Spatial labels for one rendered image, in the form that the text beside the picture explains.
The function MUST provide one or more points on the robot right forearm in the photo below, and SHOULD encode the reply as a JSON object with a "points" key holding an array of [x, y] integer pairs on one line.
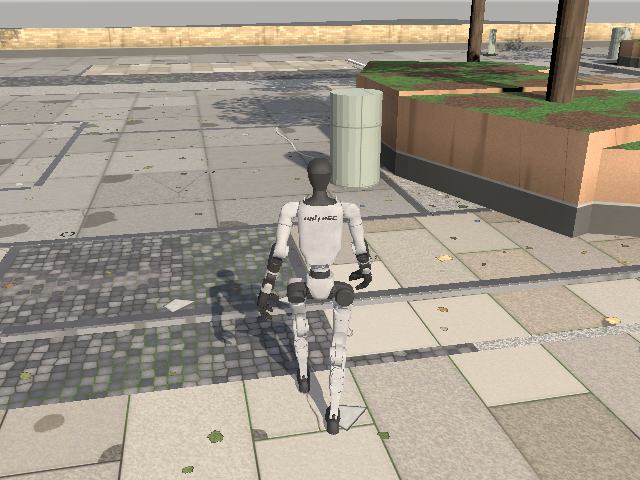
{"points": [[364, 261]]}

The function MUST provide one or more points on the robot left forearm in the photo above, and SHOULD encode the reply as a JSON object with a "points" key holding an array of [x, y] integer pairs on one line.
{"points": [[271, 273]]}

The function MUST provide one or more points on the left robot thigh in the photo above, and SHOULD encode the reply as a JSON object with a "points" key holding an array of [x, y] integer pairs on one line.
{"points": [[296, 293]]}

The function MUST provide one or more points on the robot right hand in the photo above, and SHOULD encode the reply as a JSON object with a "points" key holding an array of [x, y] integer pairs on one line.
{"points": [[357, 275]]}

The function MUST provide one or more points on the robot left hand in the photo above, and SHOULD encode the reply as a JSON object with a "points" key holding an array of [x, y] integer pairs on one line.
{"points": [[262, 303]]}

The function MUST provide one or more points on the robot left upper arm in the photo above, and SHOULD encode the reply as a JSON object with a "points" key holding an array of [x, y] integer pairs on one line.
{"points": [[288, 211]]}

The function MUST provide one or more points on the robot thigh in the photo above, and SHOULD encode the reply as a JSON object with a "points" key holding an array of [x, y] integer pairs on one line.
{"points": [[296, 293], [342, 310]]}

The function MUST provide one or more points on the robot right upper arm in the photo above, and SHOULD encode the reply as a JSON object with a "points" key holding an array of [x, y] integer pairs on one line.
{"points": [[351, 211]]}

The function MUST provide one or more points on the right robot thigh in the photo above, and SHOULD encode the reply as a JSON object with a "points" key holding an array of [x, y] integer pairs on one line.
{"points": [[342, 310]]}

